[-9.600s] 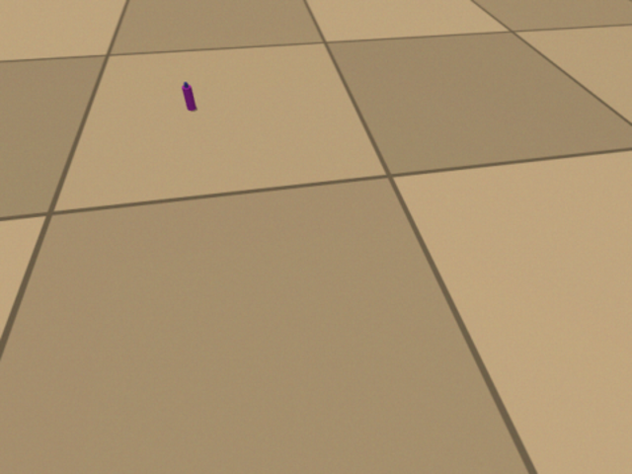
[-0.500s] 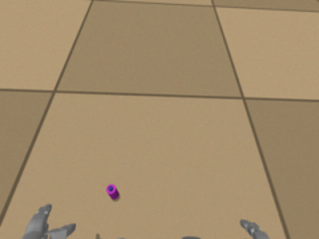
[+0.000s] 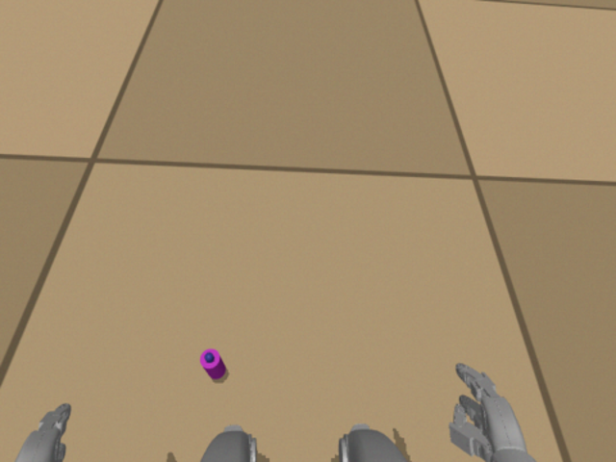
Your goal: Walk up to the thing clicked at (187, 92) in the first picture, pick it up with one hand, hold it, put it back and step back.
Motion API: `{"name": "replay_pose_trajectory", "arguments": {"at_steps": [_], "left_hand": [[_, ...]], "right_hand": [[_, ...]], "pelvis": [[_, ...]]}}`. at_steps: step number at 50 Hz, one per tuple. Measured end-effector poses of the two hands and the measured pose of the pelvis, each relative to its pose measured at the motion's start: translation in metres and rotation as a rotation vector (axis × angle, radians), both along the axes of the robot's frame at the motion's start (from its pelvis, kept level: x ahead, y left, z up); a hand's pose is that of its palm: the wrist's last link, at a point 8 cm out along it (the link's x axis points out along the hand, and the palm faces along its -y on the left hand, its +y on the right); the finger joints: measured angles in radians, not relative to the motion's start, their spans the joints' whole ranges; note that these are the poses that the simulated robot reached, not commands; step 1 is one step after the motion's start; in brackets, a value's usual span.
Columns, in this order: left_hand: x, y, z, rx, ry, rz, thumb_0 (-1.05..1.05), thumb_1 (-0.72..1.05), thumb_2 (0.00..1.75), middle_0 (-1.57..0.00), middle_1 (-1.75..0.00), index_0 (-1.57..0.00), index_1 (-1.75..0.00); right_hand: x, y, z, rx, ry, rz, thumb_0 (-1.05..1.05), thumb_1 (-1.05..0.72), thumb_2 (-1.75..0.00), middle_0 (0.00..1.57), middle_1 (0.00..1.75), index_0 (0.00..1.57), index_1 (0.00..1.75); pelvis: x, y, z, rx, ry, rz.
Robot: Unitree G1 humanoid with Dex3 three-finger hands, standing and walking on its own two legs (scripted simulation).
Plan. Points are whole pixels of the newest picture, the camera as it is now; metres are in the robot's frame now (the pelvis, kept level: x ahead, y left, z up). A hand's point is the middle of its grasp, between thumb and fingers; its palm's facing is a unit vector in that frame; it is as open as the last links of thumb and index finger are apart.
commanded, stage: go down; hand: left
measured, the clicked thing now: (212, 363) +0.38 +0.21 -0.62
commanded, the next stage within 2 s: none
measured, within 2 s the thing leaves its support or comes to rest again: neither
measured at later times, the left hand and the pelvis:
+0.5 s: hand (80, 438) +0.18 +0.32 -0.18, palm faces +0.16 -0.95 -0.27, open 17.3 cm; pelvis -0.03 +0.00 -0.09, yaw +0 degrees
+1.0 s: hand (84, 392) +0.26 +0.37 -0.26, palm faces +0.16 -0.98 -0.16, open 17.5 cm; pelvis -0.07 -0.01 -0.22, yaw -3 degrees
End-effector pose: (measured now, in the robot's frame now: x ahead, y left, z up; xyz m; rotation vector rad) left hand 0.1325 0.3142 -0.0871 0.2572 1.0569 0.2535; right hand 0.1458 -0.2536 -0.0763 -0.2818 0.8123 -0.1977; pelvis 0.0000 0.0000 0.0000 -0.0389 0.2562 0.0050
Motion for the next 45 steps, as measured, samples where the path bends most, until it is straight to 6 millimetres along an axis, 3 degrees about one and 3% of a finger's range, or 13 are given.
{"name": "replay_pose_trajectory", "arguments": {"at_steps": [9,18,31,45], "left_hand": [[-0.005,0.009,-0.009,-0.011,-0.014,0.010,0.00,-0.52,0.04,-0.09,-0.07,-0.09,-0.06],[-0.007,0.022,-0.029,-0.018,-0.082,0.015,-0.01,-0.53,0.04,-0.09,-0.07,-0.09,-0.06],[0.055,0.069,-0.096,-0.050,-0.412,-0.043,-0.01,-0.52,0.02,-0.07,-0.04,-0.07,-0.02],[0.084,0.095,-0.145,-0.080,-0.591,-0.065,-0.01,-0.55,0.05,-0.04,-0.05,-0.05,-0.04]], "right_hand": [[0.011,0.007,-0.008,-0.009,-0.051,0.035,0.01,-0.87,-0.89,0.20,0.30,0.20,0.30],[0.002,0.005,-0.037,-0.016,-0.029,0.061,0.01,-0.89,-0.89,0.20,0.30,0.20,0.30],[-0.017,-0.015,-0.136,-0.080,0.065,0.108,0.01,-0.91,-0.90,0.20,0.30,0.20,0.30],[-0.052,-0.023,-0.222,-0.097,0.200,0.135,0.01,-0.89,-0.90,0.20,0.30,0.20,0.30]], "pelvis": [[-0.003,0.000,-0.015,-0.009,0.039,0.005],[-0.014,-0.002,-0.040,-0.010,0.095,0.001],[-0.044,-0.005,-0.129,-0.014,0.244,-0.013],[-0.067,-0.008,-0.198,-0.025,0.321,-0.025]]}}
